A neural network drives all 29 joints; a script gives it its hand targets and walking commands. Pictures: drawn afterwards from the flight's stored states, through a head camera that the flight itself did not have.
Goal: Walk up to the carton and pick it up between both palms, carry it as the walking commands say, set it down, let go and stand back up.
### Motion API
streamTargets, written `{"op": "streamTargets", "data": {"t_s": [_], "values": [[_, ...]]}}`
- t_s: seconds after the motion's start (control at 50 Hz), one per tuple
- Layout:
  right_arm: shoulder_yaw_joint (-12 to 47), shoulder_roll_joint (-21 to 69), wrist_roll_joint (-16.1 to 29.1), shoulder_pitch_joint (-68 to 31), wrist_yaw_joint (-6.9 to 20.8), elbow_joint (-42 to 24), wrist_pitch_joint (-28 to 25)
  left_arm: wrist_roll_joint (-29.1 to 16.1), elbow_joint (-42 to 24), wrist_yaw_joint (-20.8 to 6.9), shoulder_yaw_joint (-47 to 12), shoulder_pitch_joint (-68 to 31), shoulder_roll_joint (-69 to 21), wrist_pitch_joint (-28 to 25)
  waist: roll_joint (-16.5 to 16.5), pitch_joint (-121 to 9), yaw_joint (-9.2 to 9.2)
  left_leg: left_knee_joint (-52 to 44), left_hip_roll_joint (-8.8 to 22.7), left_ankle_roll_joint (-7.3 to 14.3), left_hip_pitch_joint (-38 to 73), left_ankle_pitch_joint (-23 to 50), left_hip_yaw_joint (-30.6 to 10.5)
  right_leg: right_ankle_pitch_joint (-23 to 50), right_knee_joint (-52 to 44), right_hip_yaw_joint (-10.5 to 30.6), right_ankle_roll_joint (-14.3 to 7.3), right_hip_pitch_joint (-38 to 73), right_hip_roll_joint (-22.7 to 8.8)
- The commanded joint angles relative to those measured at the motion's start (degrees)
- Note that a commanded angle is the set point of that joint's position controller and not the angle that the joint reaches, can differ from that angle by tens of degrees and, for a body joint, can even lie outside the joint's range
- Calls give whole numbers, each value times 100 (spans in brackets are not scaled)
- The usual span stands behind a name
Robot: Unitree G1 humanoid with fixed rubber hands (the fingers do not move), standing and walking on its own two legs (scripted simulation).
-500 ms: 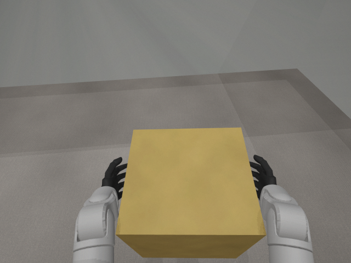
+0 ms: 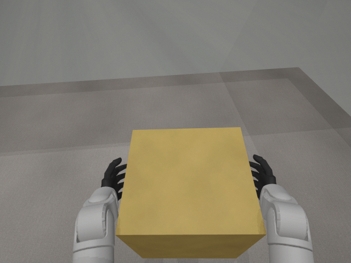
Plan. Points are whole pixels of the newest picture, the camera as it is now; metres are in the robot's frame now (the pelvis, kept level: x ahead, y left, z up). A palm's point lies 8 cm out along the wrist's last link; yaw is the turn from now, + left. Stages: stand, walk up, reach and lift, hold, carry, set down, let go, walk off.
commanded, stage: carry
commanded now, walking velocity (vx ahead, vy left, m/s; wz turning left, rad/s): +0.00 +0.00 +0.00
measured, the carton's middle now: (187, 198) +0.29 +0.00 -0.02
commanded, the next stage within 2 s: none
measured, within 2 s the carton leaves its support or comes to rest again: neither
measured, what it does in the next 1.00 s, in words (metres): walks ahead: left foot, then right foot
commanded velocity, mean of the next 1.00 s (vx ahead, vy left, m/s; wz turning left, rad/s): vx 0.30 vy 0.00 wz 0.00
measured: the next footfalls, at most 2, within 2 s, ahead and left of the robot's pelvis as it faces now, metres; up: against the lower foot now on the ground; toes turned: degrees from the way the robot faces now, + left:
left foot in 0.44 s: +0.18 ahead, +0.16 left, +0.00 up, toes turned +11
right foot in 0.88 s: +0.51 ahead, -0.06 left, +0.00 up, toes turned +4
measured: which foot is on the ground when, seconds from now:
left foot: down 0.00-0.18, up 0.20-0.42, down 0.44-0.92, up 0.94-1.00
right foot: down 0.00-0.44, up 0.46-0.86, down 0.88-1.00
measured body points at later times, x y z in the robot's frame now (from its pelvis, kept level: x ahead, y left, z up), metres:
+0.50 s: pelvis +0.11 +0.06 +0.01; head +0.14 +0.05 +0.46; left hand +0.40 +0.23 +0.07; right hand +0.40 -0.11 +0.06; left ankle +0.14 +0.16 -0.73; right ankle -0.06 -0.06 -0.68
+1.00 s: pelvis +0.36 +0.03 +0.00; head +0.41 +0.01 +0.45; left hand +0.64 +0.21 +0.02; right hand +0.66 -0.14 +0.01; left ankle +0.20 +0.14 -0.68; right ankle +0.47 -0.06 -0.73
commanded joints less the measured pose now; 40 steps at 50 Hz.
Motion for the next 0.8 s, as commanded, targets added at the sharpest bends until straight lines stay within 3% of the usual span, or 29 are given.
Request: {"op": "streamTargets", "data": {"t_s": [0.0,0.06,0.08,0.1,0.12,0.14,0.16,0.18,0.2,0.22,0.26,0.28,0.3,0.34,0.36,0.38,0.4,0.42,0.44,0.46,0.48,0.5,0.56,0.58,0.62,0.68,0.72,0.76,0.78], "values": [[2978,3840,814,-1816,816,100,-153,-770,-64,-739,-3297,-2236,-3665,-188,-136,-1331,9,-45,765,-58,1654,1201,-818,2052,-508,569,155,-391,-891],[3647,4145,1262,-2249,793,-785,-22,-1257,-954,-781,-3850,-2579,-3910,-60,-65,-1457,46,-165,728,-47,1643,101,-824,639,-690,526,62,-227,-888],[3350,4264,1102,-2225,795,-332,28,-1113,-560,-791,-3534,-2638,-3893,-21,-228,-1138,93,-174,629,-54,1333,-1174,-711,-515,-1235,926,-17,-368,-1017],[3595,3987,1267,-2263,750,-855,93,-1220,-1138,-758,-3684,-2618,-3592,46,-569,-833,109,-114,411,-247,600,-1928,-544,-1686,-1825,1321,-284,9,-1206],[2912,3827,742,-2079,775,412,52,-649,96,-752,-2976,-2506,-3452,32,-840,-235,139,538,112,-444,-404,-2049,-121,-2919,-2556,2224,-605,-48,-1750],[3605,3860,1223,-2298,783,-666,69,-1116,-908,-751,-3677,-2566,-3642,65,-1113,246,129,1318,308,-480,-806,-1551,-263,-2856,-3052,2628,-800,-257,-2295],[3811,3933,1628,-2473,791,-1220,220,-1437,-1659,-698,-3863,-2929,-3670,256,-601,697,46,1597,432,-453,-985,-1608,-406,-2464,-3135,2544,-809,-506,-2445],[3747,4056,1616,-2679,829,-1092,329,-1435,-1398,-705,-3842,-3252,-3903,430,-455,948,31,1604,435,-465,-1368,-1427,-552,-2062,-3200,2628,-753,-227,-2473],[3999,4213,1901,-2940,848,-1577,435,-1595,-1885,-682,-4110,-3564,-4046,544,-182,1166,30,1746,568,-554,-1659,-1205,-568,-1183,-3097,2367,-682,-61,-2290],[3782,4043,1834,-3003,862,-1350,522,-1540,-1373,-652,-4071,-3307,-4122,710,28,843,62,1683,456,-616,-1722,-1080,-349,-513,-2913,1984,-663,495,-2114],[3873,4250,2003,-2572,857,-1313,672,-1669,-1827,-635,-4282,-3014,-4111,847,74,466,108,1600,352,-537,-1876,-1277,-85,1716,-2319,1350,-502,1497,-1911],[3690,4019,1757,-2097,818,-972,742,-1537,-1531,-604,-4070,-2897,-3914,868,-399,6,89,1222,302,-637,-1546,-1400,-57,2383,-2022,932,-395,1925,-1614],[3747,4144,1815,-1968,796,-1151,774,-1530,-1643,-607,-4069,-2579,-3824,861,-730,-420,123,888,14,-597,-1205,-1688,229,3890,-1531,711,-260,2371,-1380],[3843,4230,1860,-1652,730,-1309,929,-1700,-1880,-662,-4223,-2291,-3897,976,-676,-961,104,-244,-315,-455,206,-1228,477,6268,-795,434,-9,2255,-1256],[4070,4468,2004,-1667,732,-1520,983,-1720,-2045,-635,-4343,-2234,-3893,1018,-627,-1530,-98,-1090,-278,-413,1618,-258,402,6386,70,43,212,1859,-1049],[4384,4614,2254,-2172,721,-2338,1001,-1933,-2720,-660,-4523,-2544,-4052,1045,-445,-2318,-292,-903,-30,-220,3710,840,25,5985,1206,-210,512,709,-874],[4332,4541,2185,-1836,677,-2312,1126,-1990,-2747,-689,-4541,-2395,-4094,1233,306,-2645,-397,-549,820,178,5321,1572,-1155,4296,2236,-59,632,-870,-742],[4113,4440,1938,-1605,627,-2170,1170,-1915,-2427,-760,-4420,-2215,-4227,1288,883,-2897,-349,-424,2017,655,6331,2506,-2867,593,3049,-97,644,-2366,-297],[2353,3538,373,-802,561,653,722,-377,676,-811,-2488,-1054,-3232,815,767,-2220,-155,-928,2560,1167,5679,3271,-3574,-1040,3391,171,555,-3052,-28],[3127,3646,763,-1014,505,-799,305,-906,-441,-828,-3188,-999,-3443,358,488,-2127,-132,-632,2415,1389,5398,3969,-3011,-917,3066,562,445,-2931,-453],[2836,3462,516,-982,477,-498,37,-634,114,-808,-2823,-1207,-3361,111,190,-1714,-172,-854,2161,1026,4647,3747,-2418,-898,3173,492,402,-2681,-567],[4060,3858,1463,-1638,463,-2519,53,-1634,-1891,-776,-4097,-1810,-3780,79,-19,-1652,-201,-885,2011,758,4769,2865,-2187,-851,2825,615,342,-2896,-618],[4405,4407,2027,-2456,637,-2702,444,-1980,-2289,-715,-4482,-2716,-4478,392,578,-1147,-102,-1788,1865,389,3401,426,-1880,287,2302,582,399,-2660,-825],[4271,4441,1989,-2327,704,-2368,555,-1764,-1984,-684,-4219,-2499,-4459,501,593,-698,-57,-2053,1798,308,2941,-104,-1616,512,2072,468,396,-2596,-809],[4362,4173,2130,-1775,789,-2346,818,-1874,-2511,-590,-4518,-2382,-4233,707,1358,-402,-26,-2407,1525,188,2253,-1110,-813,1350,1686,172,559,-2240,-830],[3559,3544,1580,-781,879,-845,1159,-1329,-1583,-534,-4046,-1895,-3612,1020,1249,38,-62,-2283,1265,54,1561,591,-384,1696,782,-186,608,-1875,-617],[3898,3550,1692,-826,853,-1332,1251,-1539,-1771,-563,-4449,-1716,-3566,1147,1380,149,-89,-1762,1050,-79,2168,1546,-113,1985,177,-212,570,-2038,-491],[3730,3442,1662,-1524,829,-1445,1331,-1649,-1468,-632,-4268,-2009,-3735,1305,1073,-179,-138,-1178,971,-145,2640,2250,68,2295,-207,-551,557,-1700,-189],[3412,3454,1413,-1518,806,-873,1230,-1400,-1015,-672,-3924,-1958,-3691,1227,920,-311,-117,-757,985,-256,2428,2392,113,2609,-509,-658,535,-1134,-67]]}}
